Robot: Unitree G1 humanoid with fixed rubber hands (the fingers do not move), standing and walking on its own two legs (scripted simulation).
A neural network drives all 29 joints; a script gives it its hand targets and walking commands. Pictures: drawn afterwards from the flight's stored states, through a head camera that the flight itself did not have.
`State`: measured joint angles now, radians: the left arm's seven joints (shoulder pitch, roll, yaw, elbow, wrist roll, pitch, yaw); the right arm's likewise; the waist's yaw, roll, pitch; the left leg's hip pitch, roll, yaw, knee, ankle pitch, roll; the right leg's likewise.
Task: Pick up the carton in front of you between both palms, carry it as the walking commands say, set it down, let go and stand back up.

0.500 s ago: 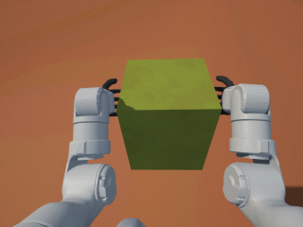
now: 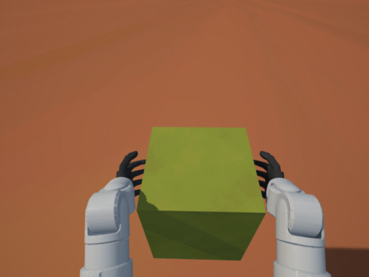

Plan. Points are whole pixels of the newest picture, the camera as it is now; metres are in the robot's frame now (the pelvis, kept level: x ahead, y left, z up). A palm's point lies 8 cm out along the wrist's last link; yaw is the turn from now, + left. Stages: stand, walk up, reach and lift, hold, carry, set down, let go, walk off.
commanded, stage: carry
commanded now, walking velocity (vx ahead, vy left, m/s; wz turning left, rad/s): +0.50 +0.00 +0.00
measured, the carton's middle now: (197, 195) +0.29 +0.00 +0.00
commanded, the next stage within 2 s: none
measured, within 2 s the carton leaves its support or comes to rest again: neither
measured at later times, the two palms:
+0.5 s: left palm (159, 99) +0.56 +0.11 +0.06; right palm (258, 96) +0.59 -0.19 +0.06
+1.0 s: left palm (158, 54) +0.80 +0.13 +0.08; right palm (240, 52) +0.81 -0.16 +0.08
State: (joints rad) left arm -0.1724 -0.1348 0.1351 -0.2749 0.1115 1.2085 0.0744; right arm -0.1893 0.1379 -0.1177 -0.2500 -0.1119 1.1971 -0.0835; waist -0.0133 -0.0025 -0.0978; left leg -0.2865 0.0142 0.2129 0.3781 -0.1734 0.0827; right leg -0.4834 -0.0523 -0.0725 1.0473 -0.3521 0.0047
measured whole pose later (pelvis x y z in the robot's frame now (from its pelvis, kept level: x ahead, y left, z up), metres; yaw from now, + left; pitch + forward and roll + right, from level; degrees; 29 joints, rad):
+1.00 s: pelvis +0.54 -0.02 -0.01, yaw +1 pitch +4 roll +1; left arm -0.19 -0.14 0.13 -0.31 0.13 1.25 0.08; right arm -0.19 0.14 -0.12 -0.28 -0.11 1.22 -0.08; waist -0.01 -0.04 -0.12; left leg -0.37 0.04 0.23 0.47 -0.16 0.06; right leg -0.13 -0.08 -0.12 0.47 -0.39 0.04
